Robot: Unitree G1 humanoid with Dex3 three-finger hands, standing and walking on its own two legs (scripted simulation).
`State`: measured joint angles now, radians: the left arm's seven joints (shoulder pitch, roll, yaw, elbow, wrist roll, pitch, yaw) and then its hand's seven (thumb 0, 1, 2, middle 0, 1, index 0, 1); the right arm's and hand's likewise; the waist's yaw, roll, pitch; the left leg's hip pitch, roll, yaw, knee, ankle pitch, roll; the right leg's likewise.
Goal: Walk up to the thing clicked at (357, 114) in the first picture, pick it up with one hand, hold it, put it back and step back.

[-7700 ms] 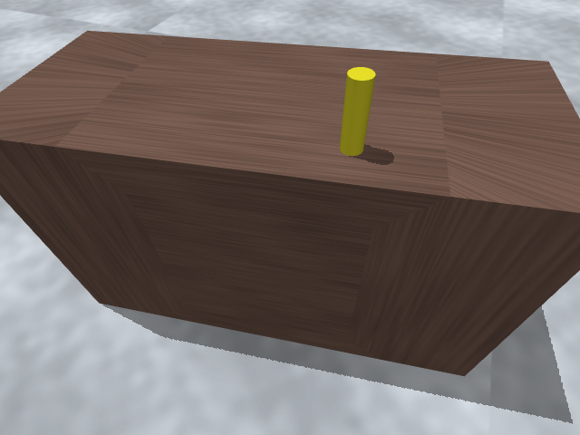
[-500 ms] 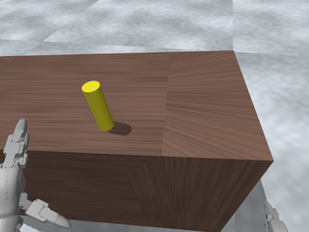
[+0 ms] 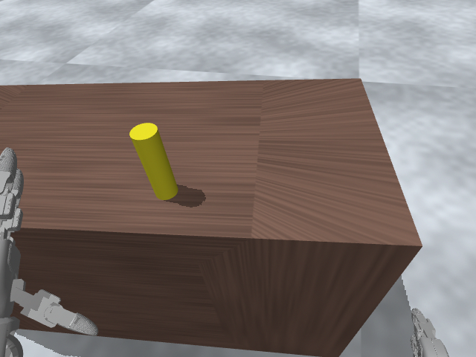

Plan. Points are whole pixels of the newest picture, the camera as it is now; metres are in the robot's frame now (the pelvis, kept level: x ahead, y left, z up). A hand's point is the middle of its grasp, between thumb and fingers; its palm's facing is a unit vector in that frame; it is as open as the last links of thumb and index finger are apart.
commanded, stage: rise first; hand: left
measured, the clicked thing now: (156, 164) +0.43 +0.21 +0.10
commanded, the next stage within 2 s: go down in 0.12 s
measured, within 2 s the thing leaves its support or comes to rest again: neither
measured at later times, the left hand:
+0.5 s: hand (31, 230) +0.21 +0.28 +0.20, palm faces +0.42 -0.82 -0.40, open 17.5 cm
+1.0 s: hand (17, 185) +0.29 +0.34 +0.20, palm faces +0.27 -0.94 -0.21, open 17.2 cm
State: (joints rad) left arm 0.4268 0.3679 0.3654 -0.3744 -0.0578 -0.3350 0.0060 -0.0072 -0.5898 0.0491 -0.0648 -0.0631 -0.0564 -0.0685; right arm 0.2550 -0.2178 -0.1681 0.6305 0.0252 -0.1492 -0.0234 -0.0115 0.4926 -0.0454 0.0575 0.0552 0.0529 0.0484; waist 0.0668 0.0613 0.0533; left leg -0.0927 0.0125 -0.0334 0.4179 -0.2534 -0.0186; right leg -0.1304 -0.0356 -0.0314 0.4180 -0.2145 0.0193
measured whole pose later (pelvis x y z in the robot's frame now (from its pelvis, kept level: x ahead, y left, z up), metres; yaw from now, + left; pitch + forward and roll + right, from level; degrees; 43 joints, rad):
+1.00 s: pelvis +0.00 +0.00 +0.00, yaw +0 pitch +0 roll +0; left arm -0.19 0.58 0.61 0.32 -0.25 -0.07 -0.43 -0.01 -0.45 0.09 -0.04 -0.02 -0.03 -0.03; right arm 0.23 -0.23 -0.06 0.71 0.03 -0.16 -0.11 -0.01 0.51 -0.05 0.06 0.05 0.05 0.05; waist 0.03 0.03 -0.04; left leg -0.21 0.01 -0.03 0.49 -0.28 -0.01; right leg -0.24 -0.04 -0.03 0.47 -0.23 0.03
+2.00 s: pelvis +0.01 +0.01 +0.00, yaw +0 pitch +4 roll -1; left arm -0.47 0.79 0.67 0.75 -0.22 0.09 -0.60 -0.01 -0.61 0.06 -0.05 -0.02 -0.04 -0.03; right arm 0.22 -0.23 0.02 0.75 0.01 -0.23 -0.20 -0.01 0.51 -0.06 0.06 0.05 0.05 0.05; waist 0.01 0.02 -0.09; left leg -0.29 0.01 -0.04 0.49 -0.28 -0.01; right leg -0.30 -0.04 -0.04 0.45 -0.22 0.02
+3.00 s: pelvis +0.00 +0.01 +0.00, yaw +1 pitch +3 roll -1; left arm -0.35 0.75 0.70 0.56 -0.26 0.24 -0.60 -0.01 -0.61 0.02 -0.05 -0.03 -0.05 -0.03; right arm 0.25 -0.24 0.00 0.73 0.01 -0.24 -0.23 -0.01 0.49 -0.06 0.06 0.05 0.05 0.05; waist 0.03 0.03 -0.09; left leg -0.27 0.01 -0.05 0.51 -0.28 -0.01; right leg -0.28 -0.04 -0.05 0.46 -0.22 0.03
